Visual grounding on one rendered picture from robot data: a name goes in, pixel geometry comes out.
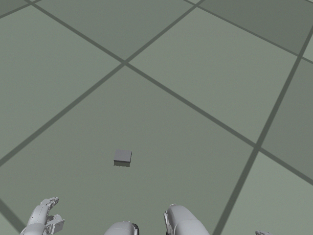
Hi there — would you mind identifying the small box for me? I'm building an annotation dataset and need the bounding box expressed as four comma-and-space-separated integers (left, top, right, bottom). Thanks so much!
114, 149, 132, 163

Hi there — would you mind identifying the left robot arm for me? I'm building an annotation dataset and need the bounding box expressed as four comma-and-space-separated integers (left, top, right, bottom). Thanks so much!
20, 223, 47, 235

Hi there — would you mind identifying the left robot hand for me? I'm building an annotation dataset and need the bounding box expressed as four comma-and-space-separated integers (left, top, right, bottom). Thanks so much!
27, 197, 64, 235

